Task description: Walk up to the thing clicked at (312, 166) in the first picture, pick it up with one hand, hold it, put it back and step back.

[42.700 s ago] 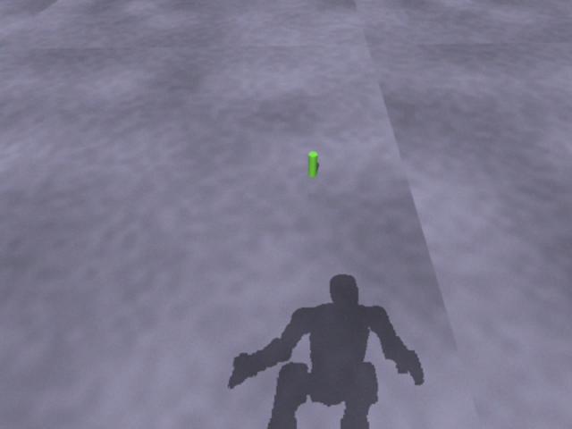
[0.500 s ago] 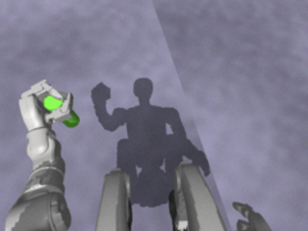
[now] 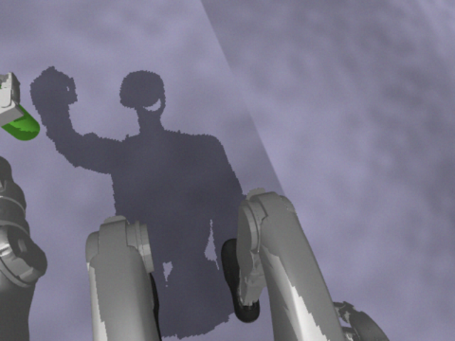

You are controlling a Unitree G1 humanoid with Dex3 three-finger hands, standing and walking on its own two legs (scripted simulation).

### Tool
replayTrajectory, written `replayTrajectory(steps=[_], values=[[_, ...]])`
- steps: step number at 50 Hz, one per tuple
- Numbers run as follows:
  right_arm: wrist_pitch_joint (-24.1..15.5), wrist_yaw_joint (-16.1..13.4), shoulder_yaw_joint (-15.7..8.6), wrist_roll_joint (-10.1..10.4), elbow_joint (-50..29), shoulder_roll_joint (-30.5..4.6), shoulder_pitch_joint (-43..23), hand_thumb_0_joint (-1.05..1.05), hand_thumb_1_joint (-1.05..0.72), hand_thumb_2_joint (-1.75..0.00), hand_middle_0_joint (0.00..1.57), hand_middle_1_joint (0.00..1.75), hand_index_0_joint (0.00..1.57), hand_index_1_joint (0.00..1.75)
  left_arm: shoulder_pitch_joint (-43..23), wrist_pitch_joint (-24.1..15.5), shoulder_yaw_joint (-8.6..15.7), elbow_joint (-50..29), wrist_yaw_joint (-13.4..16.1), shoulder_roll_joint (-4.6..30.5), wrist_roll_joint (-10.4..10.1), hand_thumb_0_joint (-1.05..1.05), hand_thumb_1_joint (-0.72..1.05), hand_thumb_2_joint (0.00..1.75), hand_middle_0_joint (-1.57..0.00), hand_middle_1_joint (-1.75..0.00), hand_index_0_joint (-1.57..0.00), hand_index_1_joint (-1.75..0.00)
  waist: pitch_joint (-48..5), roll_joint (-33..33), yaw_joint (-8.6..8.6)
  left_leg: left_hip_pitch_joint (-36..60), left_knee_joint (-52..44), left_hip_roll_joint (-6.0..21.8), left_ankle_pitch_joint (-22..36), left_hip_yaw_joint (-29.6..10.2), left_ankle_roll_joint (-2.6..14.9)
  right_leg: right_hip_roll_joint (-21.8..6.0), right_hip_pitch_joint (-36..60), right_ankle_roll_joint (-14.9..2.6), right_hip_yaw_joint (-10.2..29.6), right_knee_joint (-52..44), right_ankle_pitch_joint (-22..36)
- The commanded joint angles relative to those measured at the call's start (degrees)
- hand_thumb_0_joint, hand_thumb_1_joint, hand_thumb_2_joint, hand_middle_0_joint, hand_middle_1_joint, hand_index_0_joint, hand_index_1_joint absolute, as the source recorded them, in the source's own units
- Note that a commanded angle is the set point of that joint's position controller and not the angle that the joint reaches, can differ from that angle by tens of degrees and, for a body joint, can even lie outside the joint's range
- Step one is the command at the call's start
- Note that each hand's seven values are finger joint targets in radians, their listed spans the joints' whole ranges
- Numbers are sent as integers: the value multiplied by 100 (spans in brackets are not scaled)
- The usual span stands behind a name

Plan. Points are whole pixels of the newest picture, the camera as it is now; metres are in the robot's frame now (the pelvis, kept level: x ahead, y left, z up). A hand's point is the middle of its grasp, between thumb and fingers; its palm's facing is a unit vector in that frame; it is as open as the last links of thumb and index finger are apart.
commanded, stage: crouch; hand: left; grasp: from the side
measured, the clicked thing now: (5, 111) +0.52 +0.29 -0.10
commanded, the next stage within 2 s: lower in 0.58 s
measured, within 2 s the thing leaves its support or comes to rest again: rests again in 2.00 s
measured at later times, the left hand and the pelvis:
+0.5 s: hand (20, 106) +0.54 +0.29 -0.13, palm faces +0.35 -0.94 -0.02, open 4.2 cm; pelvis +0.00 +0.01 -0.05, yaw -4 degrees
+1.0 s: hand (40, 118) +0.55 +0.28 -0.19, palm faces +0.35 -0.93 -0.03, open 4.1 cm; pelvis +0.00 +0.01 -0.05, yaw -7 degrees
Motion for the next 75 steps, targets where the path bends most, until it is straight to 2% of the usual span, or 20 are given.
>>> replayTrajectory(steps=[1, 7, 9, 12, 13, 16, 23, 26, 29, 30, 34, 36, 39, 45, 48, 55, 61, 68, 72, 75], values=[[48, -67, -296, -101, -225, -1536, 908, 0, -89, -90, 20, 30, 20, 30, -1961, -373, 169, -1071, -45, 1795, 33, 0, 53, 119, -124, -130, -125, -129, -3862, 1706, -68, 2150, -1521, 70, 420, 163, 53, 211, 2169, -184, -307, -967, 396], [155, -53, -95, -217, -220, -1710, 954, 0, -89, -90, 20, 30, 20, 30, -1968, -354, 259, -1119, -72, 2147, 94, 0, 60, 122, -125, -132, -126, -131, -3620, 1887, -284, 1944, -1191, 106, 579, 24, 49, 242, 2070, -175, -435, -693, 617], [176, -38, -37, -255, -220, -1775, 935, 0, -89, -90, 20, 30, 20, 30, -1820, -334, 305, -1037, -61, 2121, 97, 0, 63, 122, -126, -132, -127, -131, -3498, 1955, -308, 2069, -1149, 131, 719, -72, 16, 236, 1917, -186, -504, -567, 729], [213, -21, 40, -296, -256, -1870, 853, 0, -88, -90, 20, 30, 20, 30, -1989, -366, 277, -1110, -36, 2312, 133, 0, 65, 124, -127, -134, -129, -133, -3282, 2100, -395, 1991, -1075, 164, 516, -151, 4, 241, 1748, -186, -557, -477, 624], [231, -16, 61, -315, -264, -1909, 858, 0, -88, -90, 20, 30, 20, 30, -2098, -382, 203, -1128, -23, 2254, 137, 0, 67, 124, -129, -134, -130, -133, -3225, 2058, -509, 1975, -1053, 172, 440, -212, 10, 234, 1704, -179, -595, -470, 600], [246, -13, 165, -358, -319, -1989, 756, 0, -88, -90, 20, 30, 20, 30, -1860, -388, 251, -1023, -24, 2402, 153, 0, 70, 126, -130, -136, -131, -135, -3104, 2103, -477, 2052, -974, 198, 569, -264, -12, 239, 1671, -179, -637, -386, 711], [330, -15, 374, -477, -423, -2127, 615, 0, -88, -90, 20, 30, 20, 30, -1757, -466, 292, -985, -39, 2634, 97, 0, 75, 130, -134, -140, -135, -139, -3005, 2213, -663, 2107, -762, 231, 888, -344, -21, 267, 1849, -160, -750, -295, 971], [362, -30, 444, -512, -423, -2179, 556, 0, -88, -90, 20, 30, 20, 30, -1708, -504, 303, -1012, -43, 2834, 136, 0, 72, 130, -134, -142, -136, -140, -2981, 2376, -661, 2246, -742, 250, 1001, -385, -42, 271, 1861, -170, -784, -255, 1065], [376, -26, 536, -548, -467, -2215, 496, 0, -89, -90, 20, 30, 20, 30, -1627, -535, 324, -916, -35, 2793, 34, 0, 70, 131, -135, -142, -137, -141, -2890, 2257, -757, 2080, -624, 248, 1048, -387, -16, 288, 2051, -142, -810, -258, 1144], [378, -33, 573, -555, -473, -2217, 460, 0, -89, -90, 20, 30, 20, 30, -1663, -557, 362, -948, -24, 2935, 25, 0, 70, 131, -135, -142, -137, -141, -2900, 2258, -768, 2025, -580, 242, 1080, -366, -3, 295, 2116, -137, -801, -256, 1162], [401, -44, 629, -599, -539, -2291, 347, 0, -89, -90, 20, 30, 20, 30, -1614, -593, 236, -825, -25, 2864, 61, 0, 68, 131, -135, -143, -137, -142, -2630, 2310, -848, 2109, -642, 287, 987, -472, -28, 284, 1920, -150, -872, -225, 1082], [437, -50, 688, -623, -542, -2332, 302, 0, -89, -90, 20, 30, 20, 30, -1651, -630, 223, -768, -8, 3018, 97, 0, 61, 129, -136, -145, -138, -143, -2594, 2381, -888, 2154, -614, 294, 935, -513, -39, 292, 1856, -154, -900, -207, 1042], [445, -46, 818, -649, -619, -2360, 241, 0, -89, -90, 20, 30, 20, 30, -1398, -668, 284, -376, 66, 2924, -32, 0, 60, 129, -134, -143, -136, -142, -2436, 2026, -949, 1961, -496, 297, 1038, -542, -5, 324, 2037, -118, -948, -225, 1139], [486, -82, 1076, -772, -712, -2418, -48, 0, -89, -90, 20, 30, 20, 30, -1551, -947, 165, -222, 178, 3337, 99, 0, 62, 130, -134, -145, -137, -143, -2246, 2202, -1065, 2088, -467, 362, 984, -670, -29, 366, 2013, -110, -1049, -166, 1104], [514, -102, 1200, -817, -764, -2467, -148, 0, -89, -90, 20, 30, 20, 30, -1674, -1070, 141, -151, 232, 3502, 53, 0, 58, 129, -134, -145, -137, -143, -2175, 2216, -1180, 1953, -356, 364, 896, -656, 3, 407, 2135, -80, -1065, -187, 1086], [596, -156, 1475, -936, -868, -2572, -398, 0, -89, -90, 20, 30, 20, 30, -1424, -1293, 193, 113, 344, 3876, 48, 0, 54, 130, -132, -145, -135, -143, -2015, 2430, -1254, 2246, -372, 448, 1010, -842, -59, 440, 2182, -64, -1213, -146, 1168], [639, -211, 1644, -1009, -941, -2643, -617, 0, -89, -90, 20, 30, 20, 30, -1352, -1410, 92, 308, 420, 3930, 6, 0, 54, 131, -135, -147, -137, -145, -1802, 2400, -1395, 2210, -313, 489, 1104, -944, -51, 470, 2242, -31, -1307, -131, 1270], [700, -242, 1789, -1066, -1028, -2678, -836, 0, -88, -90, 20, 30, 20, 30, -1262, -1555, 35, 496, 498, 3976, -71, 0, 54, 133, -134, -147, -136, -146, -1637, 2332, -1464, 2145, -263, 521, 1030, -1013, -42, 520, 2333, -4, -1377, -161, 1272], [737, -276, 1834, -1109, -1022, -2705, -896, 0, -89, -90, 20, 30, 20, 30, -1240, -1607, -17, 527, 532, 4029, -36, 0, 51, 132, -134, -147, -136, -145, -1629, 2470, -1488, 2398, -320, 567, 1279, -1101, -92, 533, 2314, -16, -1429, -122, 1408], [743, -277, 1864, -1124, -1027, -2703, -1029, 0, -89, -90, 20, 30, 20, 30, -1261, -1644, -65, 586, 586, 4007, -31, 0, 50, 133, -136, -148, -138, -147, -1443, 2492, -1519, 2272, -354, 562, 1006, -1116, -85, 546, 2224, -27, -1440, -170, 1223]])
